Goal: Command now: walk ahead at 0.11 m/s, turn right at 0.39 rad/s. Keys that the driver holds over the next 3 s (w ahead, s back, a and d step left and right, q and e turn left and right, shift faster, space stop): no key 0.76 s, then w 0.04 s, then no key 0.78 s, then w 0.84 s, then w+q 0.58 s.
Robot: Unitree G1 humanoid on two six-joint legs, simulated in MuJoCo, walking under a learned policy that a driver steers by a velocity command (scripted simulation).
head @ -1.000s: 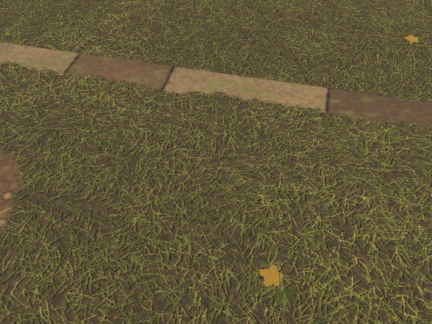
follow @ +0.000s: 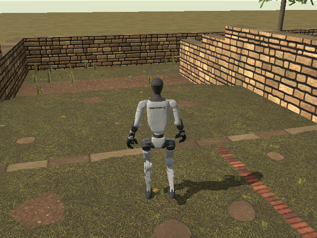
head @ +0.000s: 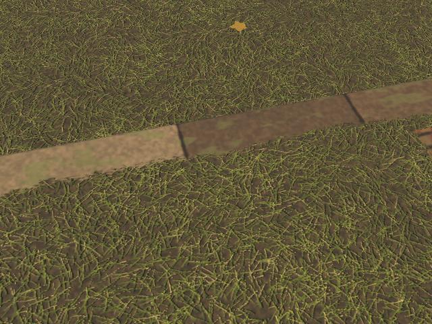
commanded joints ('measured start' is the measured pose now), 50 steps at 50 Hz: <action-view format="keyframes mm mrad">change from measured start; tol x16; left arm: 1 102 17 5 -56 12 -1 7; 16 -113 36 -14 -98 55 -37 -27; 50 52 -15 -7 112 20 -54 -3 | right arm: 1 -8 -148 -39 -36 1 -7 -1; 50 83 -93 -14 303 32 34 -21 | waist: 1 23 150 -165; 11 17 137 -141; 13 -83 -197 -131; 50 -25 42 -71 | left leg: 1 129 249 -174 -166 367 226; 13 -17 34 16 93 -305 -51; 18 170 63 -50 20 -54 -67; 34 198 74 -57 28 9 -48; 41 138 21 -2 82 -242 -38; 50 213 61 -53 52 100 -23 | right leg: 1 50 -33 -16 -125 48 4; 10 344 -7 -89 -693 265 -79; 12 469 -194 150 -837 436 -159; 14 234 -257 224 -900 247 -263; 38 289 -52 8 -760 402 -111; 42 208 -79 67 -838 65 -148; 50 330 -30 -30 -723 481 -93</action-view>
